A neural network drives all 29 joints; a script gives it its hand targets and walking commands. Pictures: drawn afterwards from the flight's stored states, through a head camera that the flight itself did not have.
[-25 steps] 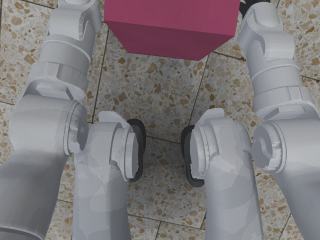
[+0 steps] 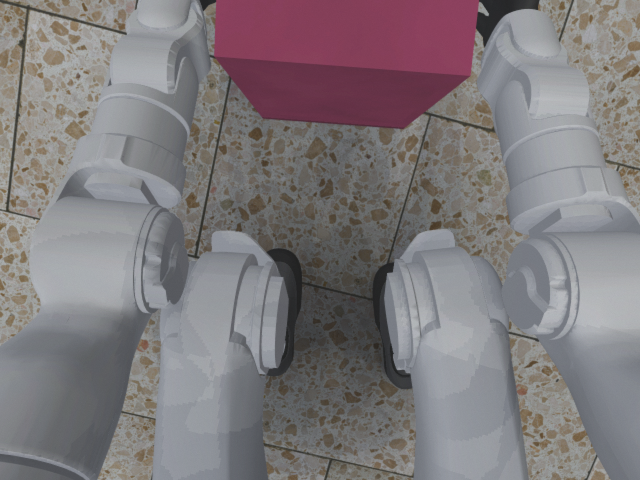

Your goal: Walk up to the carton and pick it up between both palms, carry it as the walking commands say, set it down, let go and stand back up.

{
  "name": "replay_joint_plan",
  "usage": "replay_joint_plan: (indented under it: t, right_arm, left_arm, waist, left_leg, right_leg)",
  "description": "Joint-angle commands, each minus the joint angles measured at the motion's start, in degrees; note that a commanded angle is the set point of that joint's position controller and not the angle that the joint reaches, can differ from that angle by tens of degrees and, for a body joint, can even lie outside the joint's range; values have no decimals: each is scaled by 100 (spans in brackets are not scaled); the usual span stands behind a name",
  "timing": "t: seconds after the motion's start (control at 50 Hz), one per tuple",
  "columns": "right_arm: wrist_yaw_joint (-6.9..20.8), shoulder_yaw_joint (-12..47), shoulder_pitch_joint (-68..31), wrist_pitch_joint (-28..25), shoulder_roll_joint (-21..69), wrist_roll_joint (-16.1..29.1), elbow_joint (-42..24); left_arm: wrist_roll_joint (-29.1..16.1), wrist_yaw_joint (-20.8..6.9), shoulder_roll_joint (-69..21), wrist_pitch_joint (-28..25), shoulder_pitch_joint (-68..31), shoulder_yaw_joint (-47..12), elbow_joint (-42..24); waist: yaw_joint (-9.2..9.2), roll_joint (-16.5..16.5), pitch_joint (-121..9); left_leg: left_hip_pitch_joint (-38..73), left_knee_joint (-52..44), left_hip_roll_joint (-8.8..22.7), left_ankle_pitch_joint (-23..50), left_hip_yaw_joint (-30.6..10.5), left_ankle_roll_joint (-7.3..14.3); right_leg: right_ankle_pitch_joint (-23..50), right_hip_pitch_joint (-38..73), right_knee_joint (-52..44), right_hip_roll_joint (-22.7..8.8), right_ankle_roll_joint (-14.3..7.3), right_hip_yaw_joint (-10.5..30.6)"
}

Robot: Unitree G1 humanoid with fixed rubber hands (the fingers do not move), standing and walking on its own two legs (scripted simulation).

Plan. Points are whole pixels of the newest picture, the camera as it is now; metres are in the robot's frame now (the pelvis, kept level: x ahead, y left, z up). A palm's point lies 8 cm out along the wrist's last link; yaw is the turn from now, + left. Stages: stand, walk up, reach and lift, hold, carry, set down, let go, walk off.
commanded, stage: set down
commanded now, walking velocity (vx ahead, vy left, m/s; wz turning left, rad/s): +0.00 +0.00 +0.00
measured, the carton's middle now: (342, 19) +0.56 +0.01 -0.21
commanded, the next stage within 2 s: none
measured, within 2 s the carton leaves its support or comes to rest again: neither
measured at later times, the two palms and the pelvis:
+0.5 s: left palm out of the picture +0.55 +0.16 -0.13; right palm (508, 24) +0.53 -0.14 -0.14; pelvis +0.02 -0.01 +0.00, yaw +1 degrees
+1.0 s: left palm out of the picture +0.55 +0.16 -0.14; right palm (506, 27) +0.53 -0.14 -0.14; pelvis +0.01 +0.00 +0.00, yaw +0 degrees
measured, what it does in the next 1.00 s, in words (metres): stands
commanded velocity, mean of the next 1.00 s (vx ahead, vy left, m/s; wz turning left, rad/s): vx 0.00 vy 0.00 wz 0.00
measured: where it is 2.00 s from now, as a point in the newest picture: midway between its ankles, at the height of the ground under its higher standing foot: (338, 338)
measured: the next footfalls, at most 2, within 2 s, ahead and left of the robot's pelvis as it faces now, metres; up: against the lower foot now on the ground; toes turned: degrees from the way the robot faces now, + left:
none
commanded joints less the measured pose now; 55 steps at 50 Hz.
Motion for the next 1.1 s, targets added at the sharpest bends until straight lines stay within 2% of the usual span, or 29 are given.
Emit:
replay_joint_plan:
  t: [0.0,0.08,0.1,0.12,0.18,0.2,0.24,0.26,0.34,0.36,0.38,0.44,0.5,0.52,0.62,0.64,0.72,0.76,0.82,0.84,0.86,0.88,0.92,0.98,1.0,1.02,1.04,1.06,1.08]
  right_arm:
    - [1597,1977,-3574,-146,6037,205,-1039]
    - [1562,2090,-3566,-298,5808,273,-1283]
    - [1579,1991,-3257,-265,5813,107,-936]
    - [1621,1934,-3100,-263,5908,156,-814]
    - [1571,1892,-2756,-322,5815,8,-802]
    - [1544,1849,-2640,-384,5694,-22,-811]
    - [1541,1861,-2509,-399,5655,-119,-792]
    - [1512,1901,-2590,-384,5726,-80,-736]
    - [1452,1586,-2372,-347,5460,-345,-396]
    - [1441,1735,-2481,-385,5445,-190,-534]
    - [1462,1767,-2360,-356,5711,-148,-408]
    - [1408,1599,-2536,-382,5304,-292,-396]
    - [1438,1769,-2434,-415,5484,-238,-363]
    - [1451,1595,-2369,-381,5279,-255,-235]
    - [1472,1540,-2273,-386,5358,-305,-217]
    - [1474,1459,-2319,-405,5080,-388,-304]
    - [1493,1457,-2295,-402,5184,-271,-179]
    - [1435,1457,-2290,-433,4967,-399,-164]
    - [1466,1396,-2352,-470,4863,-323,-220]
    - [1342,1062,-2033,-493,4374,-584,-17]
    - [1344,942,-1838,-495,4276,-611,70]
    - [1277,953,-1923,-533,3897,-594,-68]
    - [1119,756,-1702,-620,3238,-626,-127]
    - [806,434,-1223,-703,1992,-662,-5]
    - [569,154,-864,-801,909,-635,59]
    - [408,55,-790,-840,317,-688,-59]
    - [260,265,-834,-970,0,-492,-369]
    - [184,342,-760,-942,-46,-364,-154]
    - [82,234,-733,-994,-403,-385,-382]
  left_arm:
    - [-386,-1520,-6302,-142,-2769,-1258,-926]
    - [-462,-1444,-6332,-197,-2738,-1482,-1154]
    - [-400,-1472,-6462,-185,-2472,-1348,-691]
    - [-209,-1457,-6126,-226,-2477,-1318,-814]
    - [-109,-1443,-5991,-284,-2013,-1156,-614]
    - [-20,-1434,-6126,-281,-1819,-1228,-438]
    - [-145,-1484,-6159,-308,-1995,-1465,-598]
    - [-133,-1475,-5802,-371,-2113,-1297,-641]
    - [-75,-1527,-5604,-332,-2083,-1170,-504]
    - [20,-1508,-5656,-314,-1624,-1029,-185]
    - [-90,-1496,-5546,-404,-2016,-1210,-606]
    - [135,-1501,-5429,-319,-1879,-1029,-190]
    - [148,-1523,-5326,-381,-1805,-891,-146]
    - [62,-1554,-5310,-372,-1866,-1009,-235]
    - [186,-1536,-5321,-366,-1790,-1018,-106]
    - [224,-1552,-5298,-333,-1718,-884,-1]
    - [203,-1445,-5191,-404,-1806,-984,-208]
    - [134,-1460,-5195,-404,-1669,-874,-9]
    - [123,-1368,-5017,-457,-1912,-1016,-266]
    - [157,-1314,-4682,-451,-1854,-835,-126]
    - [291,-1245,-4506,-491,-1540,-751,-79]
    - [175,-1192,-4370,-500,-1457,-721,-84]
    - [316,-980,-3608,-573,-1321,-558,-27]
    - [209,-620,-2331,-685,-1060,-321,37]
    - [237,-380,-1289,-813,-871,-165,-144]
    - [171,-216,-742,-851,-766,-63,-90]
    - [67,-71,-206,-926,-660,-61,-139]
    - [39,-8,-42,-919,-569,-74,79]
    - [-41,87,122,-914,-602,-9,-41]
  waist:
    - [-80,-207,-8253]
    - [-163,24,-8347]
    - [-242,7,-7712]
    - [77,61,-7424]
    - [3,-101,-7320]
    - [1,176,-7171]
    - [-150,138,-7342]
    - [40,-95,-7182]
    - [-234,-139,-6680]
    - [17,-88,-6816]
    - [152,-26,-6875]
    - [39,9,-6478]
    - [242,-259,-6273]
    - [43,-18,-6192]
    - [93,84,-6110]
    - [-81,43,-6035]
    - [158,47,-6180]
    - [-90,-70,-6134]
    - [44,-15,-6326]
    - [-240,-82,-6088]
    - [-19,67,-6075]
    - [-254,74,-6295]
    - [-9,68,-6358]
    - [-209,-15,-6361]
    - [-89,131,-6477]
    - [-250,-29,-6439]
    - [-223,-131,-6902]
    - [38,-110,-6855]
    - [-176,-64,-7068]
  left_leg:
    - [4151,-1042,-421,1818,-209,46]
    - [3999,-976,-433,2137,-237,-21]
    - [3729,-1091,-447,1882,-310,-37]
    - [3654,-1127,-451,1876,-248,-11]
    - [3379,-1025,-409,1991,-274,-32]
    - [3538,-1085,-442,2050,-242,-74]
    - [3388,-940,-492,2185,-198,-137]
    - [3178,-1001,-426,1950,-214,-85]
    - [2680,-1019,-374,1418,-170,-78]
    - [2686,-1041,-391,1387,-128,-38]
    - [2794,-1057,-366,1589,-135,-68]
    - [2492,-1087,-351,1186,-138,-41]
    - [2331,-1051,-359,1309,-143,8]
    - [2175,-1027,-308,1156,-110,-38]
    - [2346,-1147,-319,1189,-165,-5]
    - [2480,-1045,-312,1141,-172,-37]
    - [2747,-1081,-345,1180,-232,-4]
    - [2636,-1029,-303,1171,-230,-37]
    - [2987,-1074,-303,1329,-297,-68]
    - [2711,-1151,-305,1046,-306,-108]
    - [2898,-1118,-346,1324,-280,-108]
    - [3025,-1114,-316,1323,-298,-133]
    - [3245,-1189,-263,1270,-310,-137]
    - [3361,-1237,-192,1106,-327,-138]
    - [3544,-1275,-185,1211,-326,-182]
    - [3530,-1263,-190,1146,-295,-184]
    - [3711,-1191,-107,1322,-289,-199]
    - [3585,-1299,-91,1250,-291,-212]
    - [3870,-1315,-101,1321,-424,-199]
  right_leg:
    - [1358,2002,-1335,211,-78,31]
    - [1787,2028,-1380,159,-122,129]
    - [1656,1716,-1318,167,-116,72]
    - [1564,1552,-1399,184,-77,161]
    - [1822,1632,-1377,147,-49,181]
    - [1797,1395,-1366,217,-51,135]
    - [2135,1608,-1371,179,-47,226]
    - [1917,1658,-1371,157,-30,274]
    - [1544,1525,-1512,155,-49,319]
    - [1556,1781,-1499,110,-39,319]
    - [1656,1705,-1453,168,-66,376]
    - [1454,1614,-1510,171,-43,343]
    - [1517,1601,-1513,171,-12,392]
    - [1510,1614,-1520,137,-78,473]
    - [1539,1447,-1469,158,-55,351]
    - [1365,1331,-1495,136,-66,371]
    - [1268,1205,-1421,117,-30,324]
    - [1210,1372,-1516,68,-23,335]
    - [1321,1186,-1391,74,-3,271]
    - [1215,1339,-1423,73,-23,198]
    - [1334,1140,-1359,80,-51,238]
    - [1363,1328,-1371,36,-41,181]
    - [1207,1295,-1375,-13,0,181]
    - [1078,1348,-1437,-83,24,168]
    - [1133,1352,-1383,-142,29,138]
    - [1076,1357,-1451,-182,58,116]
    - [1297,1691,-1476,-183,114,124]
    - [1307,1822,-1510,-230,153,170]
    - [1346,1754,-1483,-216,108,120]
